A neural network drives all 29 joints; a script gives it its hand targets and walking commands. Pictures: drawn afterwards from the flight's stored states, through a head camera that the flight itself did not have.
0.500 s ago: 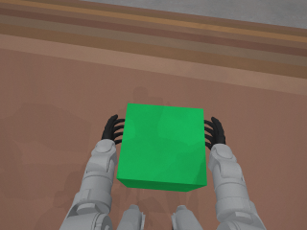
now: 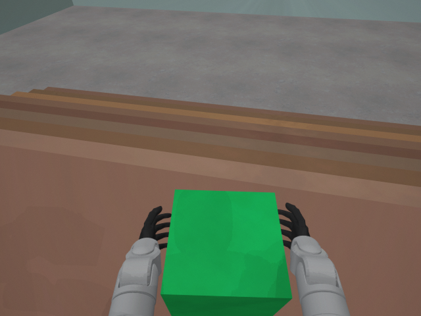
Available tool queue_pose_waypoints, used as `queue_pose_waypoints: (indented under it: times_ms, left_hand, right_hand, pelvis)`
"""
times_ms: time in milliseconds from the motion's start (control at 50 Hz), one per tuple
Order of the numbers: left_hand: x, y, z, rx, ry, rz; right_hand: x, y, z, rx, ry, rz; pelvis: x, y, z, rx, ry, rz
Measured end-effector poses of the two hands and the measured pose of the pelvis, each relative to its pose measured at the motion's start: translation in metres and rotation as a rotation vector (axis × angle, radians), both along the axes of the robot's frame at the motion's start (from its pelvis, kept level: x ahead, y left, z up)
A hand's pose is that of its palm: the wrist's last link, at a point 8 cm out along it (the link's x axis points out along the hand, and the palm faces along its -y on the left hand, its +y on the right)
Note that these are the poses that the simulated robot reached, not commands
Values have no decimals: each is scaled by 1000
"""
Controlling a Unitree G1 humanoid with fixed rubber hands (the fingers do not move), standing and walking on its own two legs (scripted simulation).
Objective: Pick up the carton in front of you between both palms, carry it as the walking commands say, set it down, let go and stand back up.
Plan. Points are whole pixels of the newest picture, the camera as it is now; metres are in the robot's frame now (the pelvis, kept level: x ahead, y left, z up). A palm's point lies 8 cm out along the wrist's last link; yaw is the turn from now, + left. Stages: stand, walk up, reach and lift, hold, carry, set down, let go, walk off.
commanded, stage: reach and lift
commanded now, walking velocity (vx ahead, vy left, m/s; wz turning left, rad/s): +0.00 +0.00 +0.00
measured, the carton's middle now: (221, 260) +0.29 +0.00 -0.07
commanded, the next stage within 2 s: hold in 1.04 s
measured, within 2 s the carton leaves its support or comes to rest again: neither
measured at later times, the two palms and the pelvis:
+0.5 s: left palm (145, 240) +0.28 +0.15 +0.03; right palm (302, 237) +0.28 -0.15 +0.04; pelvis -0.02 +0.00 +0.01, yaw +0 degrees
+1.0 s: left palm (145, 236) +0.28 +0.15 +0.04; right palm (303, 232) +0.29 -0.15 +0.05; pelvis +0.00 +0.00 +0.01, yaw +0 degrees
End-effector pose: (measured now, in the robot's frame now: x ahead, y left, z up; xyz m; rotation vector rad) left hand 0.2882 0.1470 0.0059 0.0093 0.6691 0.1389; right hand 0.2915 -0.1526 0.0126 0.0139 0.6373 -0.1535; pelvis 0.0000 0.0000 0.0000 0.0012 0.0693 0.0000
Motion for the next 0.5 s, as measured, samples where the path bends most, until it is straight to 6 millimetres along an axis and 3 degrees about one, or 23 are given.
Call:
queue_pose_waypoints:
  times_ms: [120,320,500]
  left_hand:
    - [-7,0,19,22,16,-12]
    - [-13,1,20,18,36,-6]
    - [-8,1,26,15,23,-7]
  right_hand:
    - [-5,0,19,-23,15,21]
    - [-10,1,21,-24,34,20]
    - [-7,2,27,-22,20,14]
  pelvis:
    - [-4,-1,5,1,-83,-1]
    - [-19,-2,4,0,-121,-1]
    - [-19,0,5,1,-125,-3]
